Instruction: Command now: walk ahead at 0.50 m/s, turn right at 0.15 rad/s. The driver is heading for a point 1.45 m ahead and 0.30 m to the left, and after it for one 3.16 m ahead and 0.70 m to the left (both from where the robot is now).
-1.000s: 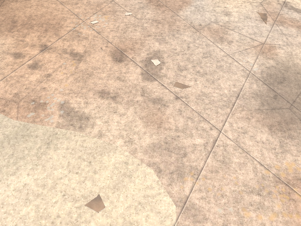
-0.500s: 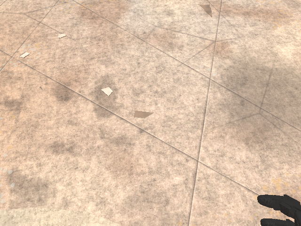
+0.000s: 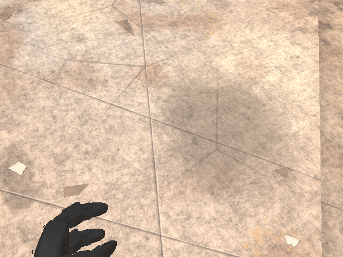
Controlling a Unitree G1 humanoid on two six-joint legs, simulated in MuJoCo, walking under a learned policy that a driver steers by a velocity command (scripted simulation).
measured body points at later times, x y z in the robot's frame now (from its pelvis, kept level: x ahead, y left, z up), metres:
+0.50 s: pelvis +0.27 +0.04 +0.00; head +0.30 +0.05 +0.45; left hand +0.29 +0.32 -0.13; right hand +0.49 -0.20 -0.08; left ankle +0.39 +0.14 -0.73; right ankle +0.12 -0.10 -0.72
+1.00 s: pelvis +0.53 +0.02 +0.01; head +0.56 +0.02 +0.46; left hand +0.76 +0.24 -0.07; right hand +0.52 -0.26 -0.12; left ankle +0.39 +0.15 -0.72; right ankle +0.67 -0.10 -0.71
